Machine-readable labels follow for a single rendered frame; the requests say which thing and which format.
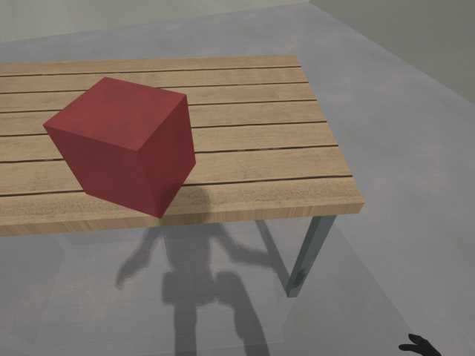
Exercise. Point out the carton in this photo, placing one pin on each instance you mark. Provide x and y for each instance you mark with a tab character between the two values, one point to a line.
127	143

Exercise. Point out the right robot hand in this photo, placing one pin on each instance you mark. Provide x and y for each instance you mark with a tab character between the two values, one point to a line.
422	346

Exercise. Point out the table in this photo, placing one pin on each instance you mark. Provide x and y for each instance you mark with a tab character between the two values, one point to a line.
262	145

